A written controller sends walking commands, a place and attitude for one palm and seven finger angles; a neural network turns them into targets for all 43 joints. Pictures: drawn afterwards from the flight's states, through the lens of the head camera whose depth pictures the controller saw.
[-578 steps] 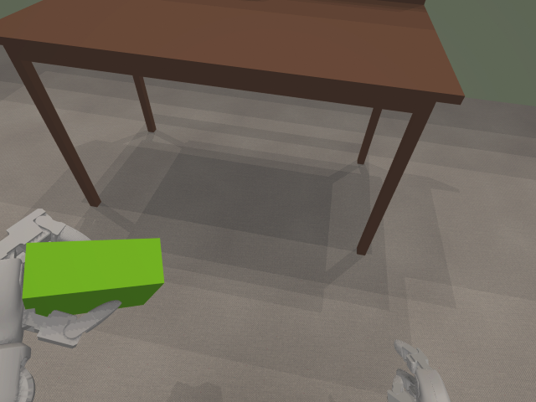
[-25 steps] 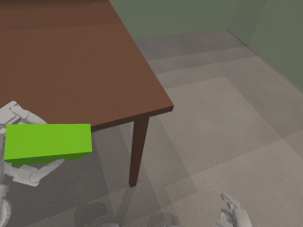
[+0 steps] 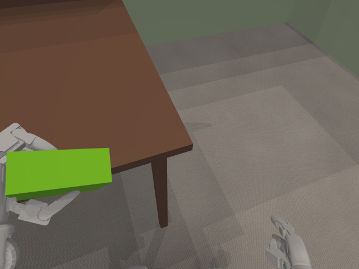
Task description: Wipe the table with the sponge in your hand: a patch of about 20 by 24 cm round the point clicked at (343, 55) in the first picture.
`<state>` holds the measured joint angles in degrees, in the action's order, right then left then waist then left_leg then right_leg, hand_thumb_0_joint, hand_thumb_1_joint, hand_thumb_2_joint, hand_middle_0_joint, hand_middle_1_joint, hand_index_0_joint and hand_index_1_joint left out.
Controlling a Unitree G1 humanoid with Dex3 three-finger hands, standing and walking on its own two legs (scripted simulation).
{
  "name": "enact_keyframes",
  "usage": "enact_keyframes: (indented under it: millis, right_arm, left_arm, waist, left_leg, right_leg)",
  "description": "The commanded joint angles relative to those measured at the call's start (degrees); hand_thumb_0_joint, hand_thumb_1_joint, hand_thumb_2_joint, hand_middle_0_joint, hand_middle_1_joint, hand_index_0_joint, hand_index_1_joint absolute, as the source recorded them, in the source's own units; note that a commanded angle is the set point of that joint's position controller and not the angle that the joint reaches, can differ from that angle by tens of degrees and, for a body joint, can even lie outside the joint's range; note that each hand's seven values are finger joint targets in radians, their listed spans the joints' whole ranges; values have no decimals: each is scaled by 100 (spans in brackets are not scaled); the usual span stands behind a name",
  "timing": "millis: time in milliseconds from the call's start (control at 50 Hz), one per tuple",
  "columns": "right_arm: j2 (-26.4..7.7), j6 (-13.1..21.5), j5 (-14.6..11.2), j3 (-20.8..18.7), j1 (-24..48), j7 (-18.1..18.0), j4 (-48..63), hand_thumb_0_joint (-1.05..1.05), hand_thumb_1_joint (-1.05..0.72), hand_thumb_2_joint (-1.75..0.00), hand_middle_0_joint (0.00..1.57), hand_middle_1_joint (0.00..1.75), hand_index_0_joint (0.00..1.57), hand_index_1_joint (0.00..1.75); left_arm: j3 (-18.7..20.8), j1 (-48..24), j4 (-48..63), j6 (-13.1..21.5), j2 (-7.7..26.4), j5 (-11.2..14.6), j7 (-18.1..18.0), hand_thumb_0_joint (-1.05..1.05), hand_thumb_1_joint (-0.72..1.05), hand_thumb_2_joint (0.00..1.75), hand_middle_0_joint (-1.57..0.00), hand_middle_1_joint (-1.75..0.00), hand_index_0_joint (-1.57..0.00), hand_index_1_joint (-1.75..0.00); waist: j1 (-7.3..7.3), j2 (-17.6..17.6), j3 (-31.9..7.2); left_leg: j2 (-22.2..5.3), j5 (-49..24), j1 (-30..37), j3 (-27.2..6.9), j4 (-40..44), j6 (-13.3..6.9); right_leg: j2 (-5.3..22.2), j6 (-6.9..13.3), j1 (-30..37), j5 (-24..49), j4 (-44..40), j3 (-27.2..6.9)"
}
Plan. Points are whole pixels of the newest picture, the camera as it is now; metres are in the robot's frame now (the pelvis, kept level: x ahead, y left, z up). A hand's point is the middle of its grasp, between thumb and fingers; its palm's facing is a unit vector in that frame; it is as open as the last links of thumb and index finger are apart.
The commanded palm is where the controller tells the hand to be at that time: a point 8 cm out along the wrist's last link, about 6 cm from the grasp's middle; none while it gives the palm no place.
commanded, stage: come to a stop and stand still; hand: left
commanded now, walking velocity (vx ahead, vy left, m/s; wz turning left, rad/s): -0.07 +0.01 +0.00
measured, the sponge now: (76, 173) +0.24 +0.19 +0.15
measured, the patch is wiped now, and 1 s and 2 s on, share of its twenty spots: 0.00 0.00 0.00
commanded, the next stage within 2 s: look again from close up in 0.56 s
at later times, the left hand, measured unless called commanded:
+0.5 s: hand (23, 162) +0.24 +0.26 +0.17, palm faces +0.39 -0.85 -0.36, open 9.7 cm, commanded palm +0.18 +0.29 +0.18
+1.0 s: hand (12, 158) +0.25 +0.28 +0.17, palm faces +0.37 -0.86 -0.35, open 9.7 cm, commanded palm +0.19 +0.30 +0.18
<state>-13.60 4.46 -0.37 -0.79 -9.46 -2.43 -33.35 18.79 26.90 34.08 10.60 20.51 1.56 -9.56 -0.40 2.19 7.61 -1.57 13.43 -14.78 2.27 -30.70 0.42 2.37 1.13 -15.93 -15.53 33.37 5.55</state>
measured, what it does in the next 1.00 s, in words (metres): stands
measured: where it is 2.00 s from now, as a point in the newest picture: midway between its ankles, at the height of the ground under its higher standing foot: outside the picture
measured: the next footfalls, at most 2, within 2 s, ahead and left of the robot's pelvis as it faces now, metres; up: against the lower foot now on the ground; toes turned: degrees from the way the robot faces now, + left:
none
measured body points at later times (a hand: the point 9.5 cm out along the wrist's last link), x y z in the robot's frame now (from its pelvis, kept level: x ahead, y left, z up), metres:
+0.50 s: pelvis +0.02 +0.02 +0.01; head +0.03 +0.03 +0.46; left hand +0.21 +0.30 +0.19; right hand +0.18 -0.20 -0.07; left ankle +0.03 +0.13 -0.73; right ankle +0.03 -0.11 -0.73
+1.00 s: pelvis +0.02 +0.03 +0.01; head +0.03 +0.06 +0.46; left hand +0.22 +0.32 +0.19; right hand +0.18 -0.19 -0.06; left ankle +0.03 +0.13 -0.73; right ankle +0.03 -0.11 -0.73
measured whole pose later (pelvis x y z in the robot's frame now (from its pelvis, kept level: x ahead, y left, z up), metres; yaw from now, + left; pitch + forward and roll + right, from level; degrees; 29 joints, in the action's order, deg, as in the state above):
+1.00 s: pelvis +0.02 +0.03 +0.01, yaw -3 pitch -1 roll -1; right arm -10.6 8.4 0.0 1.5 -12.6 -2.0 -33.5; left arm 20.7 21.7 23.6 12.7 21.4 1.7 -6.1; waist 2.2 2.8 2.7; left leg -1.2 14.2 -11.6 5.4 -26.9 -1.6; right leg 2.2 -1.5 -11.6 -11.7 24.5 2.6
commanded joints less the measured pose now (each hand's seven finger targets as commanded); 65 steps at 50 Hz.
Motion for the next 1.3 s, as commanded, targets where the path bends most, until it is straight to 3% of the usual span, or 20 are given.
enact_keyframes:
  millis: [0,40,200,380,520,540,560,580,620,740,820,920,1020,1040,1060,1080,1120,1160,1240,1280]
  right_arm:
    - [-533,274,-91,-266,288,-22,953,0,-90,-90,20,30,20,30]
    - [-418,267,-80,-174,253,-8,951,0,-90,-90,20,30,20,30]
    - [-476,373,-52,-170,140,3,848,0,-90,-90,20,30,20,30]
    - [-403,361,-5,-39,308,-85,806,0,-90,-90,20,30,20,30]
    - [-420,312,-18,-77,211,-33,802,0,-90,-90,20,30,20,30]
    - [-634,598,332,-192,-236,-64,740,0,-90,-90,20,30,20,30]
    - [-9,599,137,-6,-68,-64,281,0,-90,-90,20,30,20,30]
    - [-307,661,47,-179,-83,-26,777,0,-90,-90,20,30,20,30]
    - [-436,738,-65,-231,77,71,784,0,-90,-90,20,30,20,30]
    - [-519,761,-46,-179,293,177,980,0,-90,-90,20,30,20,30]
    - [-522,725,-10,-149,380,-5,942,0,-90,-90,20,30,20,30]
    - [-447,722,14,-107,256,-29,871,0,-90,-90,20,30,20,30]
    - [-443,777,42,-95,249,55,842,0,-90,-90,20,30,20,30]
    - [-706,915,444,-115,-240,101,758,0,-90,-90,20,30,20,30]
    - [52,900,186,35,78,86,225,0,-90,-90,20,30,20,30]
    - [-371,929,53,-167,67,110,795,0,-90,-90,20,30,20,30]
    - [-405,972,-58,-231,171,199,860,0,-90,-90,20,30,20,30]
    - [-497,897,-4,-220,152,316,982,0,-90,-90,20,30,20,30]
    - [-470,796,-34,-182,274,240,1082,0,-90,-90,20,30,20,30]
    - [-466,744,-33,-173,316,133,1091,0,-90,-90,20,30,20,30]
  left_arm:
    - [1203,-5,1315,438,1280,121,-145,0,10,130,-120,-160,-120,-160]
    - [1232,162,1103,430,1190,112,-104,0,10,130,-120,-160,-120,-160]
    - [672,-278,739,250,796,124,-45,0,10,130,-120,-160,-120,-160]
    - [729,-817,972,176,987,88,-132,0,10,130,-120,-160,-120,-160]
    - [629,-335,513,130,734,121,-76,0,10,130,-120,-160,-120,-160]
    - [3883,-6291,1748,731,5385,-760,73,0,10,130,-120,-160,-120,-160]
    - [1599,-2836,-1740,501,1868,-252,358,0,10,130,-120,-160,-120,-160]
    - [1252,-1464,-1049,539,1442,-37,313,0,10,130,-120,-160,-120,-160]
    - [423,-865,-831,568,500,154,396,0,10,130,-120,-160,-120,-160]
    - [511,-437,502,507,916,76,258,0,10,130,-120,-160,-120,-160]
    - [1256,-931,527,552,1484,88,142,0,10,130,-120,-160,-120,-160]
    - [833,-1351,194,565,977,71,212,0,10,130,-120,-160,-120,-160]
    - [384,-1193,158,473,604,25,289,0,10,130,-120,-160,-120,-160]
    - [3560,-6984,1829,1099,5198,-889,323,0,10,130,-120,-160,-120,-160]
    - [1159,-3219,-1751,849,1433,-333,568,0,10,130,-120,-160,-120,-160]
    - [742,-1835,-779,789,988,-54,495,0,10,130,-120,-160,-120,-160]
    - [158,-1227,-380,734,303,107,496,0,10,130,-120,-160,-120,-160]
    - [378,-715,458,737,679,93,435,0,10,130,-120,-160,-120,-160]
    - [970,-111,664,620,1088,161,274,0,10,130,-120,-160,-120,-160]
    - [1264,-238,598,604,1259,201,235,0,10,130,-120,-160,-120,-160]
  waist:
    - [179,-909,-1418]
    - [136,-1447,-1451]
    - [53,-185,-1495]
    - [129,-942,-1167]
    - [87,-667,-1179]
    - [367,97,-381]
    - [169,280,-1492]
    - [378,-196,-1176]
    - [272,-1177,-1853]
    - [245,-67,-1530]
    - [197,-243,-1097]
    - [146,-738,-956]
    - [168,-465,-1193]
    - [324,-471,-367]
    - [202,-392,-1394]
    - [343,-959,-1156]
    - [246,-1652,-1837]
    - [309,-1391,-1934]
    - [239,-114,-1786]
    - [192,-3,-1593]
  left_leg:
    - [-760,-1436,343,-683,502,-239]
    - [-925,-2082,198,-831,776,-306]
    - [-422,-520,103,-294,380,-56]
    - [-476,-326,32,-487,1073,-107]
    - [-410,-252,-69,-384,1097,-52]
    - [-433,-975,-650,27,17,-119]
    - [65,-877,173,-77,415,-104]
    - [-129,-1068,418,-54,461,-9]
    - [-215,-1416,802,-67,782,-99]
    - [-335,-391,124,-235,974,-165]
    - [-292,215,10,-287,1178,-148]
    - [-250,273,-39,-195,1221,-141]
    - [-134,-349,346,-29,1018,-90]
    - [-392,-634,-559,37,306,-130]
    - [-78,-1005,411,-135,687,-143]
    - [-189,-1315,622,-40,712,-57]
    - [-343,-1745,901,-109,827,-101]
    - [-506,-2031,621,-272,839,-140]
    - [-426,-1120,123,-259,871,-127]
    - [-321,-889,91,-216,882,-86]
  right_leg:
    - [456,90,399,823,-414,-804]
    - [82,-59,607,831,26,-307]
    - [420,72,828,1367,-1018,-926]
    - [92,9,945,907,-1059,-571]
    - [83,5,1141,1020,-1247,-553]
    - [404,-58,138,1568,-1640,-990]
    - [669,405,556,2038,-1184,-992]
    - [462,211,547,2364,-1374,-1280]
    - [334,134,967,1728,-868,-857]
    - [72,-79,932,720,-921,-520]
    - [16,-66,609,242,-1071,-561]
    - [-35,-24,757,483,-1166,-628]
    - [-88,-51,854,1066,-1349,-670]
    - [313,45,26,1485,-1572,-949]
    - [421,382,313,1778,-1022,-930]
    - [226,205,538,1908,-1225,-1104]
    - [187,119,881,1604,-681,-702]
    - [47,19,1006,1310,-498,-491]
    - [32,-82,1184,1241,-637,-357]
    - [28,-89,1108,1297,-795,-418]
